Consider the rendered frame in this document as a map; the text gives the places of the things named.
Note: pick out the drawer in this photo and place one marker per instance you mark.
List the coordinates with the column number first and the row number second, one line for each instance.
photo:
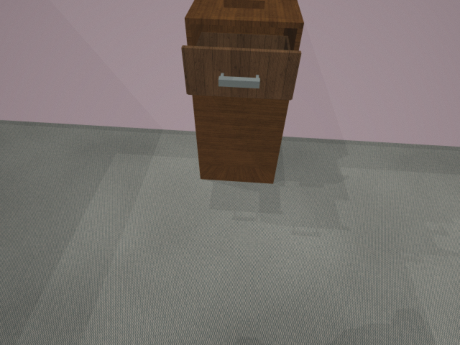
column 241, row 55

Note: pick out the cabinet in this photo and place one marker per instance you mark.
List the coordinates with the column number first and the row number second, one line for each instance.
column 240, row 140

